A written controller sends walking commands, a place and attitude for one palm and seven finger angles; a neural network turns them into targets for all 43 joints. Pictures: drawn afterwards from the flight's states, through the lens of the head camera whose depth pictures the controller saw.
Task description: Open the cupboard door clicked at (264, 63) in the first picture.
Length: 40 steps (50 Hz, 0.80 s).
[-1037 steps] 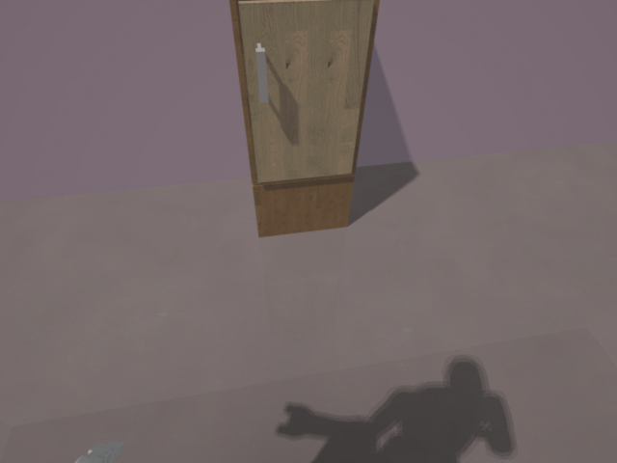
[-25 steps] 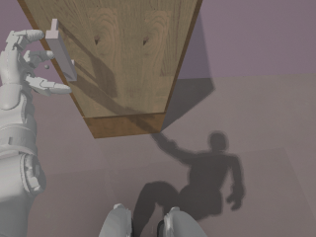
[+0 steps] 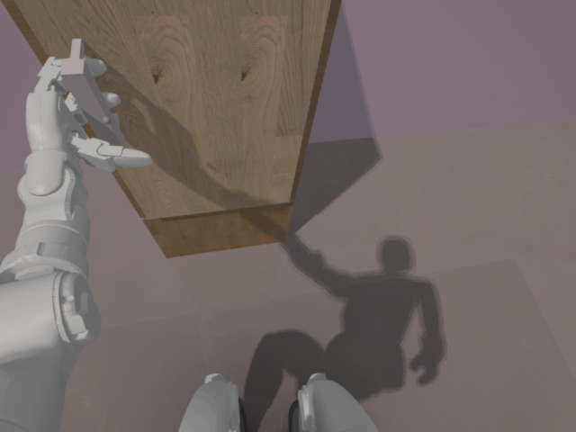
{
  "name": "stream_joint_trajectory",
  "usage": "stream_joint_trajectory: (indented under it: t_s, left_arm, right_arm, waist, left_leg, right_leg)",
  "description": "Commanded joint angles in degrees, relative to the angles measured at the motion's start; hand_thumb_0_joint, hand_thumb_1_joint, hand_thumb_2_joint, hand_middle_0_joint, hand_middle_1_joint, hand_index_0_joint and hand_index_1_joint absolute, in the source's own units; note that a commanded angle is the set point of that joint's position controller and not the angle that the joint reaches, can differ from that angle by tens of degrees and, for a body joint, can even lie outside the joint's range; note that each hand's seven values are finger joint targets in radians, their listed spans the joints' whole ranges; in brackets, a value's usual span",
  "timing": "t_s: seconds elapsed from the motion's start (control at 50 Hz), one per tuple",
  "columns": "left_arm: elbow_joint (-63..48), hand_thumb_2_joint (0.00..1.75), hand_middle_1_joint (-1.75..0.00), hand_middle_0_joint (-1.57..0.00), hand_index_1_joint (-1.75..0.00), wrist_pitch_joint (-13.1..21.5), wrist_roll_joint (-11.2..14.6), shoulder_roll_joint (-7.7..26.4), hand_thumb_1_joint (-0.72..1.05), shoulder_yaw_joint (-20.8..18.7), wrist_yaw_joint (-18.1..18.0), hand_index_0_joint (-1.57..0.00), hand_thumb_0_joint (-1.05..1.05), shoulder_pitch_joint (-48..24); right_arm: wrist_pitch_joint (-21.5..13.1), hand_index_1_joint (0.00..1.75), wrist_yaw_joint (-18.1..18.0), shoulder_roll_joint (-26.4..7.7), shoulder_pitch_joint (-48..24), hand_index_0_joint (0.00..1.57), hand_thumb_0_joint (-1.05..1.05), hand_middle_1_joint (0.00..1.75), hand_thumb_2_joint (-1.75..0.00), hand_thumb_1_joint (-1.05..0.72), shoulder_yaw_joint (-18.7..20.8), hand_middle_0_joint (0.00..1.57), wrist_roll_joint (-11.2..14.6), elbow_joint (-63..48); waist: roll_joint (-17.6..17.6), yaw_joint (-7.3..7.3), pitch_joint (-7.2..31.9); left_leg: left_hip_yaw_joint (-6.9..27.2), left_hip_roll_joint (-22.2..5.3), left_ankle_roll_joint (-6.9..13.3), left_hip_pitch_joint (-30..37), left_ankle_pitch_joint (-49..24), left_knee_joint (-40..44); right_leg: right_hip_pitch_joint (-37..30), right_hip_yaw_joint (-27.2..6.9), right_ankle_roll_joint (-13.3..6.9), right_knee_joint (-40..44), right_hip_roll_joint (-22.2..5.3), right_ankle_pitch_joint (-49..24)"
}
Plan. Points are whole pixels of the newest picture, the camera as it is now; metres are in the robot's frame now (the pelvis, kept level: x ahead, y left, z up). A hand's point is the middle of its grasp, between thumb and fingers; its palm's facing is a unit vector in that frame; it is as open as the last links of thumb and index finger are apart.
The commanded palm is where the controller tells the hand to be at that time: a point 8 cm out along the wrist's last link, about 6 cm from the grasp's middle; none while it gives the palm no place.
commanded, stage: slide the fingers in behind the handle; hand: left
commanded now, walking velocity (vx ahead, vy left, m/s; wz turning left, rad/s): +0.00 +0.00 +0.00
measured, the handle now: (97, 99) +0.56 +0.22 +0.06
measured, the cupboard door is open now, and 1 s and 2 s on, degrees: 0 0 47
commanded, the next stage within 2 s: close the thumb around the handle in 0.20 s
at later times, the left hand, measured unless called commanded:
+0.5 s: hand (103, 118) +0.52 +0.21 +0.07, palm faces +0.11 -0.99 -0.01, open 12.5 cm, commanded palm +0.50 +0.24 +0.07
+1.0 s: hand (111, 120) +0.52 +0.20 +0.07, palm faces +0.09 -1.00 +0.01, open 6.1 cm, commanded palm +0.50 +0.24 +0.07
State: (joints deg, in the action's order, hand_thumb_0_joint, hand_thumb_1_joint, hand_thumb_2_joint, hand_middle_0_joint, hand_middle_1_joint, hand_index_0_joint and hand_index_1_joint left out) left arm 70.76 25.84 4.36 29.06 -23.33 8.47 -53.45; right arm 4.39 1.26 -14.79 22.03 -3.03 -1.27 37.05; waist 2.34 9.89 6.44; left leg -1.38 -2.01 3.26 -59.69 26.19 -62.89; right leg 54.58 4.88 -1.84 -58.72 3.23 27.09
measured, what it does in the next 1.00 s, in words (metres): stands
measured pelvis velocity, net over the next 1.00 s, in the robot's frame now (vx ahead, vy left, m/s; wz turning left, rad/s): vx -0.01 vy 0.00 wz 0.00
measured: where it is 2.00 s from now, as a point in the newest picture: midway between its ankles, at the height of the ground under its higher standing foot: outside the picture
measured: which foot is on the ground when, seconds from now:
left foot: down 0.00-1.00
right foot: down 0.00-1.00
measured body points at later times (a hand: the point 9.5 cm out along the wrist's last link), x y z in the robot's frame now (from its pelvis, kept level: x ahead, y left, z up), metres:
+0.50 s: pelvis -0.01 -0.01 +0.00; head +0.14 +0.02 +0.42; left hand +0.51 +0.26 +0.08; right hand -0.01 -0.28 -0.11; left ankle +0.03 +0.08 -0.66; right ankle +0.00 -0.11 -0.66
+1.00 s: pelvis -0.01 +0.00 -0.01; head +0.13 +0.03 +0.42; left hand +0.51 +0.25 +0.07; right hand +0.00 -0.26 -0.11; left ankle +0.03 +0.08 -0.66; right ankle +0.00 -0.11 -0.66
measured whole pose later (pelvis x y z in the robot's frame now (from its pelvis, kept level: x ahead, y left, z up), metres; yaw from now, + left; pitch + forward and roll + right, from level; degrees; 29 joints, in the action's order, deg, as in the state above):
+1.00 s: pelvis -0.01 +0.00 -0.01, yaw +0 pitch +24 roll -5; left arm 71.5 24.1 3.3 30.6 -24.6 10.7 -55.8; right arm 3.6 0.4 -15.4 22.1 -3.5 -1.1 35.7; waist 2.1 10.8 6.8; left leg -0.8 -2.4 3.1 -62.4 26.2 -64.5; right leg 57.1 5.4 -2.0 -59.9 3.7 26.9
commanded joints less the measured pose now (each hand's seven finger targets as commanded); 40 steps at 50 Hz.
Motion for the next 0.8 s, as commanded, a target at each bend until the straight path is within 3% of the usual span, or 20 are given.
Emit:
stream_joint_trajectory:
  t_s: [0.0,0.04,0.06,0.1,0.16,0.18,0.24,0.28,0.36,0.4,0.46,0.5,0.52,0.54,0.58,0.6,0.64,0.66,0.72,0.78]
  left_arm:
    - [-11.39,0.30,-1.20,-0.30,-1.20,2.75,0.01,14.97,-0.50,-0.90,0.37,-0.30,0.00,-26.79]
    - [-11.98,0.30,-1.20,-0.30,-1.20,3.37,-0.32,15.02,-0.50,-0.97,0.50,-0.30,0.00,-26.55]
    - [-10.77,0.30,-1.20,-0.30,-1.20,3.18,-0.41,13.18,-0.50,0.64,0.70,-0.30,0.00,-26.14]
    - [-10.09,0.30,-1.20,-0.30,-1.20,2.70,-0.41,13.64,-0.50,0.60,0.61,-0.30,0.00,-26.83]
    - [-11.40,0.30,-1.20,-0.30,-1.20,2.87,0.12,13.20,-0.50,0.68,0.75,-0.30,0.00,-28.06]
    - [-11.36,0.30,-1.20,-0.30,-1.20,2.72,0.17,15.05,-0.50,-0.58,0.73,-0.30,0.00,-28.24]
    - [-11.22,0.30,-1.20,-0.30,-1.20,2.21,0.27,14.71,-0.50,-0.33,0.97,-0.30,0.00,-28.33]
    - [-10.89,0.30,-1.20,-0.30,-1.20,1.74,0.40,15.80,-0.50,-1.19,1.23,-0.30,0.00,-26.71]
    - [-9.62,0.40,-1.22,-0.32,-1.22,0.94,0.26,16.33,-0.28,-0.68,1.55,-0.32,0.00,-27.97]
    - [-9.91,0.44,-1.24,-0.32,-1.24,0.77,0.23,15.02,-0.16,0.44,1.66,-0.32,0.00,-27.74]
    - [-9.53,0.52,-1.25,-0.34,-1.25,0.77,0.30,17.29,0.00,-1.51,1.61,-0.34,0.00,-26.23]
    - [-11.13,0.56,-1.27,-0.34,-1.27,0.86,0.65,15.76,0.12,-0.33,1.90,-0.34,0.00,-27.29]
    - [-11.47,0.59,-1.27,-0.35,-1.27,0.99,0.59,16.28,0.17,-0.89,1.97,-0.35,0.00,-26.52]
    - [-10.86,0.61,-1.28,-0.35,-1.28,0.99,0.77,15.21,0.23,-0.35,2.02,-0.35,0.00,-26.69]
    - [-10.30,0.66,-1.29,-0.36,-1.29,0.60,0.78,16.53,0.34,-1.09,1.92,-0.36,0.00,-26.89]
    - [-11.33,0.68,-1.30,-0.36,-1.30,0.76,0.70,16.94,0.40,-1.24,1.97,-0.36,0.00,-27.19]
    - [-11.48,0.73,-1.31,-0.37,-1.31,0.83,0.81,14.57,0.51,0.16,2.02,-0.37,0.00,-27.62]
    - [-9.78,0.76,-1.31,-0.38,-1.31,0.58,0.85,16.24,0.56,-1.49,1.94,-0.38,0.00,-25.72]
    - [-9.79,0.83,-1.33,-0.39,-1.33,0.14,0.64,16.02,0.73,-0.81,1.86,-0.39,0.00,-26.49]
    - [-9.33,0.90,-1.35,-0.40,-1.35,0.28,0.59,16.22,0.90,-1.07,1.98,-0.40,0.00,-26.60]
  right_arm:
    - [-0.76,0.30,-1.46,-11.30,10.14,0.20,0.00,0.30,-0.90,-0.90,3.82,0.20,-0.15,-2.87]
    - [-0.85,0.30,-1.46,-11.25,10.32,0.20,0.00,0.30,-0.90,-0.90,3.90,0.20,-0.31,-2.78]
    - [-0.93,0.30,-1.38,-11.09,10.32,0.20,0.00,0.30,-0.90,-0.90,3.83,0.20,-0.23,-2.70]
    - [-0.93,0.30,-1.49,-11.41,10.54,0.20,0.00,0.30,-0.90,-0.90,3.83,0.20,-0.27,-2.50]
    - [-1.18,0.30,-1.51,-11.44,10.72,0.20,0.00,0.30,-0.90,-0.90,4.11,0.20,-0.29,-2.44]
    - [-1.16,0.30,-1.63,-11.70,11.01,0.20,0.00,0.30,-0.90,-0.90,4.02,0.20,-0.31,-2.20]
    - [-1.16,0.30,-1.69,-11.50,11.37,0.20,0.00,0.30,-0.90,-0.90,3.95,0.20,-0.30,-2.20]
    - [-1.05,0.30,-1.73,-11.56,11.18,0.20,0.00,0.30,-0.90,-0.90,3.96,0.20,-0.10,-2.42]
    - [-1.10,0.30,-1.94,-11.50,11.00,0.20,0.00,0.30,-0.90,-0.90,3.65,0.20,0.13,-2.32]
    - [-1.18,0.30,-1.83,-11.38,10.75,0.20,0.00,0.30,-0.90,-0.90,3.65,0.20,0.14,-2.68]
    - [-1.16,0.30,-1.92,-11.70,11.17,0.20,0.00,0.30,-0.90,-0.90,3.69,0.20,0.04,-2.66]
    - [-1.25,0.30,-1.80,-11.43,10.99,0.20,0.00,0.30,-0.90,-0.90,3.74,0.20,0.08,-2.78]
    - [-1.24,0.30,-1.73,-11.54,11.08,0.20,0.00,0.30,-0.90,-0.90,3.82,0.20,0.10,-2.86]
    - [-1.23,0.30,-1.67,-11.45,11.27,0.20,0.00,0.30,-0.90,-0.90,3.76,0.20,-0.02,-2.84]
    - [-1.17,0.30,-1.82,-11.68,11.07,0.20,0.00,0.30,-0.90,-0.90,3.71,0.20,0.09,-2.66]
    - [-1.22,0.30,-1.84,-11.69,11.09,0.20,0.00,0.30,-0.90,-0.90,3.75,0.20,0.11,-2.84]
    - [-1.23,0.30,-1.64,-11.46,11.18,0.20,0.00,0.30,-0.90,-0.90,3.79,0.20,-0.01,-2.78]
    - [-1.15,0.30,-1.71,-11.62,11.19,0.20,0.00,0.30,-0.90,-0.90,3.80,0.20,0.07,-2.69]
    - [-1.21,0.30,-1.83,-11.63,11.02,0.20,0.00,0.30,-0.90,-0.90,3.74,0.20,0.17,-2.84]
    - [-1.24,0.30,-1.77,-11.56,11.32,0.20,0.00,0.30,-0.90,-0.90,3.66,0.20,0.11,-2.73]
  waist:
    - [5.35,1.91,25.42]
    - [6.83,1.60,26.27]
    - [7.10,2.04,26.00]
    - [5.94,2.77,24.46]
    - [7.54,2.64,27.30]
    - [7.11,2.41,27.68]
    - [6.23,2.58,27.87]
    - [6.32,1.87,28.16]
    - [6.11,2.75,24.89]
    - [7.72,2.60,24.99]
    - [6.64,2.21,26.28]
    - [7.45,2.54,27.00]
    - [7.78,1.95,27.40]
    - [7.43,2.39,27.16]
    - [6.06,2.69,26.25]
    - [7.29,2.24,27.10]
    - [7.52,2.81,26.73]
    - [6.11,1.98,26.18]
    - [5.22,2.70,25.34]
    - [6.28,2.39,25.75]
  left_leg:
    - [6.14,0.18,-1.09,23.54,-17.15,6.34]
    - [6.24,0.08,-1.14,24.83,-17.76,5.99]
    - [6.41,0.06,-1.20,24.91,-17.38,5.88]
    - [6.50,-0.09,-1.05,23.64,-15.99,5.87]
    - [6.43,0.00,-1.07,25.21,-16.70,5.45]
    - [6.52,-0.08,-1.06,24.73,-16.99,5.37]
    - [6.05,0.18,-0.72,23.39,-17.56,4.94]
    - [5.60,0.28,-0.76,22.46,-17.01,4.97]
    - [5.30,0.28,-0.51,19.87,-15.19,4.97]
    - [5.36,0.33,-0.69,20.75,-14.62,5.15]
    - [5.51,0.16,-0.62,21.02,-16.34,4.79]
    - [5.36,0.19,-0.65,21.87,-17.15,4.77]
    - [5.55,0.13,-0.83,22.64,-17.56,4.95]
    - [5.70,0.13,-0.76,22.99,-18.02,4.89]
    - [5.60,0.00,-0.65,21.46,-16.72,4.77]
    - [5.60,0.09,-0.72,22.02,-17.17,4.89]
    - [5.86,0.05,-0.75,23.46,-18.17,4.95]
    - [5.75,0.04,-0.82,22.08,-17.26,4.97]
    - [5.50,0.11,-0.58,20.54,-15.57,4.99]
    - [5.71,0.11,-0.71,21.24,-16.74,4.84]
  right_leg:
    - [-5.20,-3.42,0.74,7.10,0.69,-14.03]
    - [-4.20,-3.37,0.48,6.80,0.68,-14.00]
    - [-3.05,-3.28,0.56,6.79,0.69,-13.36]
    - [-2.39,-3.34,0.71,7.07,0.69,-12.32]
    - [-2.49,-3.47,0.67,7.02,0.64,-12.72]
    - [-3.20,-3.55,0.67,6.84,0.64,-13.04]
    - [-4.81,-3.83,0.76,6.78,0.74,-14.45]
    - [-6.06,-4.09,0.85,7.11,0.68,-14.50]
    - [-5.72,-4.41,0.96,7.48,0.63,-13.68]
    - [-4.71,-4.27,0.86,7.54,0.59,-12.59]
    - [-5.29,-4.20,0.85,7.06,0.63,-14.09]
    - [-5.68,-4.27,0.95,7.15,0.64,-15.00]
    - [-5.53,-4.06,0.79,7.00,0.70,-14.94]
    - [-5.01,-3.84,0.72,6.85,0.82,-15.16]
    - [-5.08,-4.03,1.01,7.09,0.74,-14.34]
    - [-5.47,-4.11,0.91,7.01,0.67,-14.67]
    - [-4.33,-3.66,0.75,6.86,0.87,-15.14]
    - [-5.03,-3.73,0.84,7.06,0.84,-14.42]
    - [-5.12,-4.04,1.07,7.36,0.76,-13.51]
    - [-4.66,-3.78,0.85,6.92,0.79,-14.01]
